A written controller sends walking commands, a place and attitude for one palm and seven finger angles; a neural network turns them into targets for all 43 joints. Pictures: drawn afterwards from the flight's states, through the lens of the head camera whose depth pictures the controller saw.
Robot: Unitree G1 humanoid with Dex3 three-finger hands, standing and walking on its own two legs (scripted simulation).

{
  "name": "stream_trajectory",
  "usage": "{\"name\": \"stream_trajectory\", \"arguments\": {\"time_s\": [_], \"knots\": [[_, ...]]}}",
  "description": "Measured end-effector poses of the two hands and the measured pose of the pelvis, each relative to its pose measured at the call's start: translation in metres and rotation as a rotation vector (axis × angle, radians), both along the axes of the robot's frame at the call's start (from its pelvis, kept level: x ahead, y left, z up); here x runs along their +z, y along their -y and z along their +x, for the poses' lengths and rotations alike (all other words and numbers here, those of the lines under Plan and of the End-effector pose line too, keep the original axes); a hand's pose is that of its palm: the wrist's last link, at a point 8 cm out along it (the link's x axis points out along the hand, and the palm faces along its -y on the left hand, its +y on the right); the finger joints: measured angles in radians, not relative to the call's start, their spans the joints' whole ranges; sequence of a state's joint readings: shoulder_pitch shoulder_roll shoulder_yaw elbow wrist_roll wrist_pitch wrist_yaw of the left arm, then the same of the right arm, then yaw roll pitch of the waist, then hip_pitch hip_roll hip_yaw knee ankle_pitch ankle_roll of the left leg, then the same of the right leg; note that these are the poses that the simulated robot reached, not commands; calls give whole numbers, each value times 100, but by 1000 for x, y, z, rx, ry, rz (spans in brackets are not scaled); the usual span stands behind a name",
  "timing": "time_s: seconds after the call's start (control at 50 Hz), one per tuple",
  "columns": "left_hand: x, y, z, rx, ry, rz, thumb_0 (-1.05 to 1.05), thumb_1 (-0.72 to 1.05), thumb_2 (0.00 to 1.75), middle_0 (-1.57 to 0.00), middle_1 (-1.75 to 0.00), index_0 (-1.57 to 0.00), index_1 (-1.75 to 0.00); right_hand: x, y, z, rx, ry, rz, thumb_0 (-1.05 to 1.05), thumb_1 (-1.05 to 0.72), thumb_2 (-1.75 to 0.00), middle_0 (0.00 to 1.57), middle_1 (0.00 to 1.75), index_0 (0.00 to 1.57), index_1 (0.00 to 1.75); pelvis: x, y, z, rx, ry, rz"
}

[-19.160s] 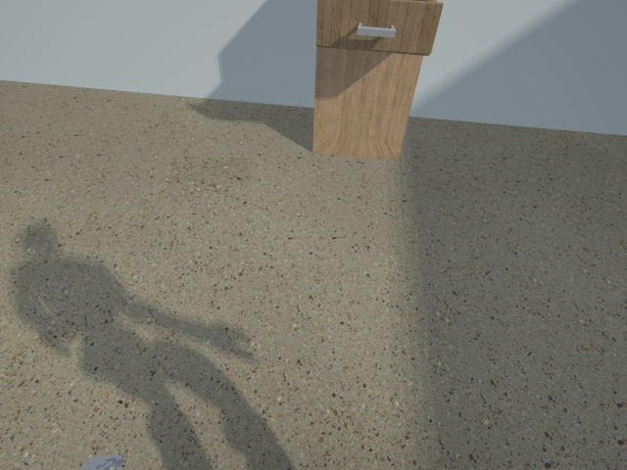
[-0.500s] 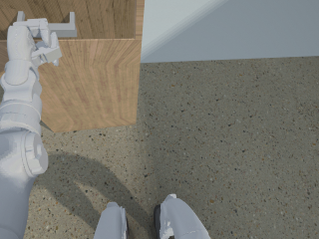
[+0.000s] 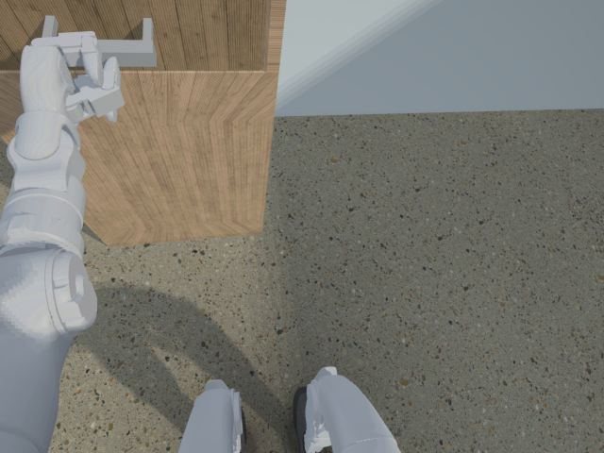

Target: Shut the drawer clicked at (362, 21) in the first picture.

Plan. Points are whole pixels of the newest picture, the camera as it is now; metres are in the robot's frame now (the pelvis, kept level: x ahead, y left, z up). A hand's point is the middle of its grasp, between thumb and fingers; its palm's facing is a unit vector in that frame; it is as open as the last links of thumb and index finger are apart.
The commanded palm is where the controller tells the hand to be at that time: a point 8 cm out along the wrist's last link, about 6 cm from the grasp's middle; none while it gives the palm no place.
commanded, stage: pull the fist back off the drawer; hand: left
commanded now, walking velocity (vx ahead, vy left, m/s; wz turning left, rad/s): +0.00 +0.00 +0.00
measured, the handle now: (99, 39) +0.62 +0.19 +0.08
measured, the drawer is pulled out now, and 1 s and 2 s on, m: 0.00 0.00 0.00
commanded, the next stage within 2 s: draw the hand back to the body in 0.30 s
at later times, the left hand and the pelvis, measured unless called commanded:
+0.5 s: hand (124, 89) +0.54 +0.16 +0.09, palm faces +0.06 -1.00 -0.04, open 3.2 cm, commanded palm +0.48 +0.21 +0.10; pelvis +0.05 -0.01 +0.03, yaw -2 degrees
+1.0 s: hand (32, 172) +0.38 +0.19 +0.16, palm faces +0.12 -0.98 -0.17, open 3.3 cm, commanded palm +0.34 +0.24 +0.18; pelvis +0.06 -0.01 +0.07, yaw +0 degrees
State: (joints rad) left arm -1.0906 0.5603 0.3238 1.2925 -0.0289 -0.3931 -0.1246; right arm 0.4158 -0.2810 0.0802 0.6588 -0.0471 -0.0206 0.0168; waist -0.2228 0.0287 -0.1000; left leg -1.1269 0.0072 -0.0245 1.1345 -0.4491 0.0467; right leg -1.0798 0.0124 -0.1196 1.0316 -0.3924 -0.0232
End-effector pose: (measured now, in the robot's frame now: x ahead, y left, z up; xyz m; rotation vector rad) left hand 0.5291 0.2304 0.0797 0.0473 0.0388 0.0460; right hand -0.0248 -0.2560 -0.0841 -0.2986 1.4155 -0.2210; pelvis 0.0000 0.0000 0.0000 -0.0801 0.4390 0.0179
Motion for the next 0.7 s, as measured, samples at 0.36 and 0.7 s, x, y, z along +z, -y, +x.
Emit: {"name": "stream_trajectory", "arguments": {"time_s": [0.36,0.7], "knots": [[4,24,-9,9,19,-14,2,86,91,-140,-160,-140,-160,5,2,54,-55,78,61,1,-91,-90,21,30,20,30,19,5,33,-42,53,28],[41,0,-83,24,46,-4,2,90,90,-140,-160,-140,-160,30,8,139,-42,279,102,1,-91,-90,20,30,20,30,51,13,65,-49,163,46]]}}
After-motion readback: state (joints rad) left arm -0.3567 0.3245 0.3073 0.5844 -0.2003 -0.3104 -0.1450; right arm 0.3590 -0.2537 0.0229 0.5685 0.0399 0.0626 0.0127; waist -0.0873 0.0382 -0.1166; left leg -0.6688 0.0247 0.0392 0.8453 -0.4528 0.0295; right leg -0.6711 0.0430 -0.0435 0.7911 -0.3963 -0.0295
